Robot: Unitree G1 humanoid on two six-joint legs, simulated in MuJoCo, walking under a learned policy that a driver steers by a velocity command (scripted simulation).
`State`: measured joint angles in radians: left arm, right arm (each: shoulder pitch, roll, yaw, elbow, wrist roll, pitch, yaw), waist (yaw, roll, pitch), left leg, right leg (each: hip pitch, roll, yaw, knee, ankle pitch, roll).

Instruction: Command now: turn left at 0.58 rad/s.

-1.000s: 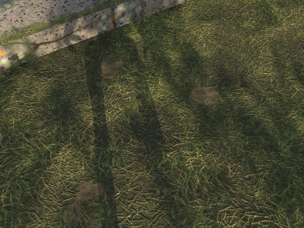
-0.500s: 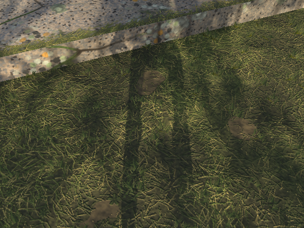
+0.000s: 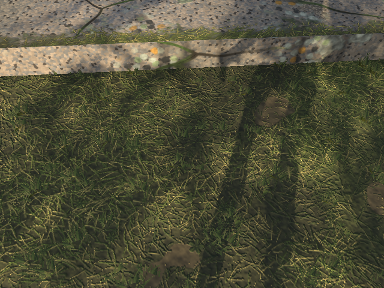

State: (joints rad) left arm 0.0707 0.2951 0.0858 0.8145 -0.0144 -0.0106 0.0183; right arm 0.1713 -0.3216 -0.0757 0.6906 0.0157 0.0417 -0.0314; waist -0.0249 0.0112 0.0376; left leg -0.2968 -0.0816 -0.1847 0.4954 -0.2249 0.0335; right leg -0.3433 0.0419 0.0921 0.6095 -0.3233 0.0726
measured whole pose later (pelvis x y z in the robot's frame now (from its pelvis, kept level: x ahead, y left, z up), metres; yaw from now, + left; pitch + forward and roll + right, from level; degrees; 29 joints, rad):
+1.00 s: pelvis +0.00 +0.02 +0.00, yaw +16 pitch -2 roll +0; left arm 0.17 0.26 0.03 0.95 0.01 -0.01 0.02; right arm 0.15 -0.25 -0.03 0.84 -0.01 0.02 -0.01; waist 0.00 0.01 0.04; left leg -0.19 -0.03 -0.01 0.47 -0.25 0.02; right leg -0.17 -0.03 0.00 0.48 -0.28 0.03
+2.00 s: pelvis +0.40 +0.08 +0.01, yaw +16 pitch +0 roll -2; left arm 0.33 0.26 0.04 0.96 0.00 -0.10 -0.01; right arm 0.13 -0.29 -0.06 0.84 0.00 -0.07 -0.02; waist 0.06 0.04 0.02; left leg -0.68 0.15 -0.06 0.82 -0.02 -0.01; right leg -0.07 0.09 -0.05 0.21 -0.15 -0.08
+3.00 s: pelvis +0.93 +0.16 +0.01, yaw -12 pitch +1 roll +1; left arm 0.31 0.27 0.08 0.77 -0.02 -0.06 -0.01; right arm 0.07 -0.31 -0.06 0.77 -0.01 -0.11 -0.01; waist 0.05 0.03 0.05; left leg -0.62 0.11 -0.07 0.95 -0.22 -0.04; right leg -0.20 0.11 0.06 0.34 -0.16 -0.11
